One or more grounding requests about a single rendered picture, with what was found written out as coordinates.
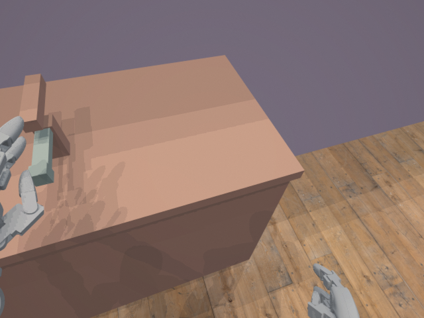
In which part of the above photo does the counter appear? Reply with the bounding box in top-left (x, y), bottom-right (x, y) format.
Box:
top-left (0, 55), bottom-right (305, 318)

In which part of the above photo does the left robot hand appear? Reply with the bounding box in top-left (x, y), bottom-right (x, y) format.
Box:
top-left (0, 116), bottom-right (44, 251)

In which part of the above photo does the tap lever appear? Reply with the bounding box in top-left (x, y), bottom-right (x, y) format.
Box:
top-left (28, 128), bottom-right (54, 187)

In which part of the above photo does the right robot hand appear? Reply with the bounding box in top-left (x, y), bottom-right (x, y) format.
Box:
top-left (308, 263), bottom-right (360, 318)

